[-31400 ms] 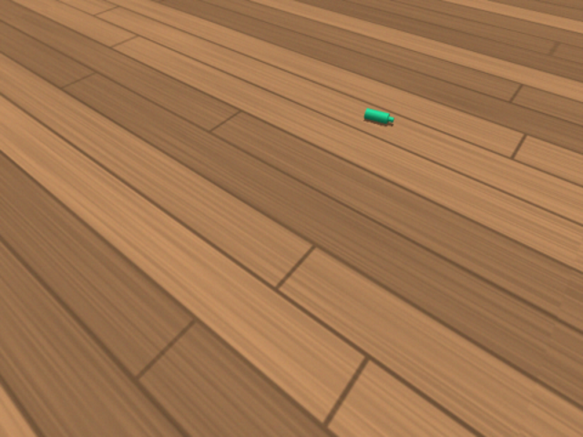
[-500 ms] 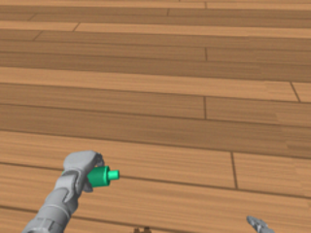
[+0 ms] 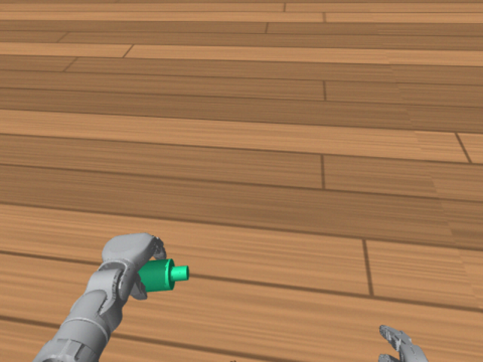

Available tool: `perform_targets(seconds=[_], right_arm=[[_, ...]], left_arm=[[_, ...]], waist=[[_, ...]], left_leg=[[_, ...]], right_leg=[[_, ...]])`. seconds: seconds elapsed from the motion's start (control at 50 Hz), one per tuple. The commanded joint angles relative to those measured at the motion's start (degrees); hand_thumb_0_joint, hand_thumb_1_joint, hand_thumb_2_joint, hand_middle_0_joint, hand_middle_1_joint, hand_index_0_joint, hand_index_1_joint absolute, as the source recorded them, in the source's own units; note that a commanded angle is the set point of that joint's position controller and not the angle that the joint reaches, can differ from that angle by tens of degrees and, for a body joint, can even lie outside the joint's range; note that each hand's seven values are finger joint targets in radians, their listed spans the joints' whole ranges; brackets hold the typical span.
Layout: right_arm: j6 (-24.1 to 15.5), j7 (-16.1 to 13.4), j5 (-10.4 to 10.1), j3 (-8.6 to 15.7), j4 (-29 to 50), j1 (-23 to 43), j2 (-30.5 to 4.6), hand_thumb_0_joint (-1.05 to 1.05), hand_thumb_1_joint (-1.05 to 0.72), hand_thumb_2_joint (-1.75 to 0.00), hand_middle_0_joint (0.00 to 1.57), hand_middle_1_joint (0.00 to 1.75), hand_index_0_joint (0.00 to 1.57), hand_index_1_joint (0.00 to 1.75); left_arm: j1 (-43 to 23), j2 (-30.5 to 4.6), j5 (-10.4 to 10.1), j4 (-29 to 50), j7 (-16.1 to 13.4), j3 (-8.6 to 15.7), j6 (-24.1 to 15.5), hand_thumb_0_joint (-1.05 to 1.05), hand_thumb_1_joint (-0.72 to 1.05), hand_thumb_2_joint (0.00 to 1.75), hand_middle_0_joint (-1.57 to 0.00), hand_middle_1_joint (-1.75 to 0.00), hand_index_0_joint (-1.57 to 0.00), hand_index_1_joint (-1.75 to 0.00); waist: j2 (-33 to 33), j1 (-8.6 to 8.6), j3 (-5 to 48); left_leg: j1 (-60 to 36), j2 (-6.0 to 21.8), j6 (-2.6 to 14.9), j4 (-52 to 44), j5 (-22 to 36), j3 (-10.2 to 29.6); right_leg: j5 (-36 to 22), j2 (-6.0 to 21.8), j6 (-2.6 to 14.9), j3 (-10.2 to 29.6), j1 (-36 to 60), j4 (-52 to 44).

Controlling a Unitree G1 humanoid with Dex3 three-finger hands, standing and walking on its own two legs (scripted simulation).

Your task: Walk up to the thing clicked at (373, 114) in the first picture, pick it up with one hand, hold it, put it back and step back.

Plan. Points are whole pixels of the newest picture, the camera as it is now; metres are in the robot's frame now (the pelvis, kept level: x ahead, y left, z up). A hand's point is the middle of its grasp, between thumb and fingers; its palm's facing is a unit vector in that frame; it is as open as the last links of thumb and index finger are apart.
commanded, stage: hold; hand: left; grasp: from above
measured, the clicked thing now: (146, 276) +0.30 +0.22 -0.09
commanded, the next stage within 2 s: crouch in 0.64 s
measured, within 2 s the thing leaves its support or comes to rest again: neither
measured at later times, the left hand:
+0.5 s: hand (136, 274) +0.28 +0.22 -0.05, palm faces -0.47 -0.07 -0.88, open 8.6 cm
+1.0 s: hand (139, 276) +0.29 +0.22 -0.07, palm faces -0.49 -0.06 -0.87, open 8.6 cm
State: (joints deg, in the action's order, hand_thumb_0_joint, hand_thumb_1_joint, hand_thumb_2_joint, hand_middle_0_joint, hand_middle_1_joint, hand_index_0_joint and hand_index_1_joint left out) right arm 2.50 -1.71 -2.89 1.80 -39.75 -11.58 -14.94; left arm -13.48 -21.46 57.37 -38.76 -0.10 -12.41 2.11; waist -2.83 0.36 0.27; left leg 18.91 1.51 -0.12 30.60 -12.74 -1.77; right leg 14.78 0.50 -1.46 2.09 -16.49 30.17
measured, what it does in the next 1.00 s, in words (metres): stands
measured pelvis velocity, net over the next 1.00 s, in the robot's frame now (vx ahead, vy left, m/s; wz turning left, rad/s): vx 0.00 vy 0.00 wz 0.01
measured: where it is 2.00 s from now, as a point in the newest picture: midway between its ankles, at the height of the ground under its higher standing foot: outside the picture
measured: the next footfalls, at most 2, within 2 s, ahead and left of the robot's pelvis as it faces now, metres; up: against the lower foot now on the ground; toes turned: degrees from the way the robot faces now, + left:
none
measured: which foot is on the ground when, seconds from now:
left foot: down 0.00-1.00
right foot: down 0.00-1.00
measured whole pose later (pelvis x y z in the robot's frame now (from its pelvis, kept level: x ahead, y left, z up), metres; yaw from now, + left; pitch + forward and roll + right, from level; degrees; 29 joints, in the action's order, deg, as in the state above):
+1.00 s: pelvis +0.00 +0.00 +0.00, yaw +0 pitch +2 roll +0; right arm 3.7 -2.1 -2.8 1.8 -39.6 -11.2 -14.4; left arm -14.6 -21.5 59.2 -43.3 -2.6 -11.0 -1.5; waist -1.8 0.9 -0.5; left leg 19.1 1.3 -0.2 29.1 -12.0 -1.5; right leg 14.5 0.7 -1.3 1.8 -16.8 29.3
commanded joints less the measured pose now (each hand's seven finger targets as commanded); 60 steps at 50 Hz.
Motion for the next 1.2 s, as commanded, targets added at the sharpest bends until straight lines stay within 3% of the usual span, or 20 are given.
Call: perform_targets(seconds=[0.0, 0.02, 0.08, 0.14, 0.16, 0.2, 0.22, 0.36, 0.5, 0.56, 0.64, 0.68, 0.7, 0.72, 0.74, 0.84, 0.94, 1.04, 1.1, 1.18], right_arm=[[-2.49, -0.76, 0.04, 2.37, 7.72, 4.73, -7.58, 0.0, -0.9, -0.9, 0.2, 0.3, 0.2, 0.3], [-2.54, -0.8, 0.02, 2.33, 8.08, 5.01, -7.54, 0.0, -0.89, -0.9, 0.2, 0.3, 0.2, 0.3], [-2.56, -0.92, -0.15, 2.47, 8.04, 4.78, -7.79, 0.0, -0.89, -0.9, 0.2, 0.3, 0.2, 0.3], [-2.45, -1.06, -0.16, 2.25, 8.22, 5.18, -7.52, 0.0, -0.9, -0.9, 0.2, 0.3, 0.2, 0.3], [-2.41, -1.14, -0.21, 2.37, 8.13, 4.88, -7.61, 0.0, -0.89, -0.9, 0.2, 0.3, 0.2, 0.3], [-2.4, -1.15, -0.14, 2.2, 7.84, 4.92, -7.43, 0.0, -0.9, -0.9, 0.2, 0.3, 0.2, 0.3], [-2.4, -1.24, -0.16, 2.28, 7.84, 5.16, -7.65, 0.0, -0.89, -0.9, 0.2, 0.3, 0.2, 0.3], [-2.23, -1.23, -0.15, 2.29, 7.91, 5.54, -7.42, 0.0, -0.9, -0.9, 0.2, 0.3, 0.2, 0.3], [-1.99, -1.39, -0.26, 2.46, 7.62, 4.89, -7.44, 0.0, -0.9, -0.9, 0.2, 0.3, 0.2, 0.3], [-2.02, -1.39, -0.14, 2.39, 6.86, 4.55, -7.58, 0.0, -0.9, -0.9, 0.2, 0.3, 0.2, 0.3], [-1.84, -1.27, -0.2, 2.56, 7.11, 4.87, -7.46, 0.0, -0.9, -0.9, 0.2, 0.3, 0.2, 0.3], [-1.93, -1.26, -0.15, 2.62, 7.04, 4.87, -7.39, 0.0, -0.9, -0.9, 0.2, 0.3, 0.2, 0.3], [-1.85, -1.3, -0.09, 2.65, 6.93, 4.46, -7.5, 0.0, -0.9, -0.9, 0.2, 0.3, 0.2, 0.3], [-1.85, -1.27, -0.19, 2.58, 7.15, 4.58, -7.5, 0.0, -0.91, -0.91, 0.2, 0.3, 0.2, 0.3], [-1.77, -1.29, -0.21, 2.56, 7.27, 4.76, -7.45, 0.0, -0.87, -0.89, 0.2, 0.3, 0.2, 0.3], [-1.42, -1.29, -0.21, 2.7, 7.58, 4.25, -7.51, 0.0, -0.87, -0.89, 0.2, 0.3, 0.2, 0.3], [-0.65, -1.01, 0.35, 2.92, 6.42, 2.59, -7.55, 0.0, -0.88, -0.89, 0.2, 0.3, 0.2, 0.3], [-0.4, -0.09, 1.64, 3.77, 3.78, -0.26, -8.23, 0.0, -0.88, -0.89, 0.2, 0.3, 0.2, 0.3], [-0.84, 0.68, 2.36, 4.45, 2.0, -2.61, -8.56, 0.0, -0.88, -0.89, 0.2, 0.3, 0.2, 0.3], [-1.61, 1.37, 3.42, 5.27, 1.75, -5.32, -9.4, 0.0, -0.88, -0.89, 0.2, 0.3, 0.2, 0.3]], left_arm=[[-22.28, -13.41, 0.07, 14.51, -2.46, 7.37, -0.28, 0.0, 0.86, 0.52, -1.19, -0.42, -1.2, -0.4], [-23.28, -12.46, 0.09, 14.95, -2.16, 6.21, -0.36, 0.0, 0.85, 0.52, -1.19, -0.4, -1.2, -0.39], [-22.35, -13.98, -0.1, 15.52, -1.79, 7.73, -0.69, 0.0, 0.85, 0.51, -1.19, -0.39, -1.2, -0.38], [-23.01, -12.88, 0.14, 15.63, -1.32, 6.25, -0.81, 0.0, 0.84, 0.53, -1.19, -0.4, -1.2, -0.39], [-23.54, -14.75, 0.22, 16.2, -1.5, 8.14, -0.88, 0.0, 0.84, 0.5, -1.18, -0.39, -1.19, -0.37], [-23.33, -13.38, 0.08, 15.26, -1.43, 6.92, -0.95, 0.0, 0.83, 0.5, -1.17, -0.39, -1.19, -0.38], [-25.29, -14.28, 0.2, 16.47, -1.55, 7.38, -1.12, 0.0, 0.84, 0.5, -1.17, -0.4, -1.19, -0.38], [-21.82, -13.46, 0.06, 13.5, -1.82, 7.46, -1.0, 0.0, 0.83, 0.52, -1.18, -0.4, -1.19, -0.39], [-24.24, -13.97, 0.45, 16.55, -2.32, 7.63, -1.2, 0.0, 0.82, 0.51, -1.18, -0.39, -1.19, -0.38], [-24.16, -13.4, 0.2, 13.21, -2.75, 7.16, -0.91, 0.0, 0.83, 0.52, -1.19, -0.38, -1.2, -0.37], [-23.29, -13.81, 0.49, 13.47, -2.92, 7.72, -0.62, 0.0, 0.81, 0.53, -1.17, -0.39, -1.18, -0.38], [-24.24, -13.03, 0.57, 13.78, -2.5, 6.67, -0.46, 0.0, 0.83, 0.51, -1.19, -0.38, -1.2, -0.37], [-23.81, -13.83, 0.5, 13.11, -2.51, 7.44, -0.34, 0.0, 0.83, 0.54, -1.2, -0.37, -1.2, -0.37], [-23.63, -13.51, 0.17, 13.55, -2.24, 7.08, -0.45, 0.0, 0.9, 0.46, -1.2, -0.43, -1.24, -0.39], [-23.29, -13.36, -0.1, 13.05, -1.95, 6.9, -0.57, 0.0, 0.82, 0.47, -1.12, -0.39, -1.16, -0.37], [-19.97, -13.14, 0.7, 10.64, -2.33, 7.57, -1.82, 0.0, 0.78, 0.48, -1.13, -0.36, -1.14, -0.35], [-20.72, -12.3, 2.63, 5.82, -6.27, 7.78, -4.21, 0.0, 0.76, 0.53, -1.15, -0.34, -1.15, -0.35], [-25.17, -12.38, 5.63, -2.02, -12.91, 8.28, -5.48, 0.0, 0.83, 0.56, -1.17, -0.4, -1.18, -0.39], [-28.53, -11.29, 7.25, -6.48, -16.48, 7.78, -6.3, 0.0, 0.87, 0.57, -1.2, -0.43, -1.21, -0.42], [-30.97, -11.47, 9.46, -12.79, -20.72, 8.9, -6.93, 0.0, 0.81, 0.59, -1.16, -0.44, -1.17, -0.43]], waist=[[-0.58, -0.47, 15.22], [-0.31, 0.21, 15.11], [-0.48, -0.39, 16.17], [0.23, -0.06, 15.11], [-0.86, -0.43, 15.9], [0.43, 0.08, 15.6], [-1.07, -0.03, 16.4], [0.69, -0.74, 14.56], [-0.89, -0.33, 17.65], [0.28, 0.47, 15.37], [-0.51, -0.58, 16.04], [0.97, -0.1, 16.54], [0.9, -0.16, 16.42], [-0.02, -0.22, 16.56], [-0.09, -0.37, 16.0], [2.24, -0.14, 13.85], [2.26, 1.08, 12.12], [1.65, 2.68, 15.32], [0.67, 3.81, 18.25], [-0.28, 4.41, 22.95]], left_leg=[[-10.72, -1.77, 0.48, -4.57, 5.64, 0.25], [-11.18, -1.73, 0.55, -4.68, 5.23, 0.12], [-11.64, -1.62, 0.6, -4.97, 6.33, 0.25], [-11.72, -1.68, 0.6, -5.18, 6.49, 0.34], [-11.93, -1.79, 0.66, -5.2, 6.59, 0.02], [-12.41, -1.73, 0.68, -5.29, 6.8, 0.1], [-12.85, -1.82, 0.56, -5.15, 7.03, 0.0], [-11.24, -1.98, 0.65, -5.6, 6.35, 0.01], [-13.97, -1.88, 0.54, -5.19, 9.7, 0.04], [-13.3, -1.53, 0.52, -5.47, 8.86, 0.15], [-12.93, -1.93, 0.51, -5.4, 9.37, -0.15], [-13.05, -1.94, 0.77, -5.27, 9.67, -0.05], [-12.6, -2.09, 0.89, -5.2, 9.68, -0.12], [-12.88, -2.05, 0.82, -5.42, 9.37, -0.27], [-13.07, -1.9, 0.7, -5.55, 9.43, -0.11], [-10.92, -2.13, 0.87, -5.5, 8.22, 0.08], [-9.29, -2.22, 0.49, -3.95, 6.46, 0.29], [-4.53, -2.16, 0.11, 2.95, 6.78, 0.21], [1.48, -1.78, -0.24, 10.06, 5.02, 0.56], [11.59, -1.45, 0.05, 20.85, 3.1, 1.05]], right_leg=[[-5.26, -2.12, 1.83, -1.45, 0.16, -5.71], [-4.98, -2.14, 1.82, -1.37, -0.3, -5.98], [-6.03, -2.13, 1.89, -1.43, 0.95, -5.7], [-5.95, -2.16, 1.84, -1.51, 0.59, -6.15], [-6.2, -2.07, 1.89, -1.36, 0.9, -6.18], [-6.36, -2.12, 1.85, -1.41, 0.6, -6.29], [-6.63, -2.06, 1.84, -1.34, 0.63, -6.17], [-5.7, -2.01, 1.8, -1.49, 1.18, -6.83], [-9.2, -1.97, 1.89, -1.52, 1.78, -6.15], [-8.41, -2.2, 1.93, -1.82, 0.76, -6.41], [-8.85, -1.82, 1.91, -1.63, 1.59, -6.62], [-9.45, -1.8, 1.73, -1.65, 2.14, -6.62], [-9.58, -1.72, 1.62, -1.49, 2.55, -6.88], [-9.39, -1.67, 1.78, -1.4, 2.42, -6.75], [-9.07, -1.78, 1.8, -1.58, 2.25, -6.83], [-7.83, -1.82, 1.84, -1.64, 1.63, -6.85], [-6.03, -1.6, 1.99, -1.56, -2.47, -5.58], [-6.7, -1.39, 1.88, -1.59, -8.76, 0.11], [-5.01, -1.57, 2.2, -2.03, -16.07, 7.02], [-2.75, -1.67, 2.6, -2.55, -27.76, 17.4]])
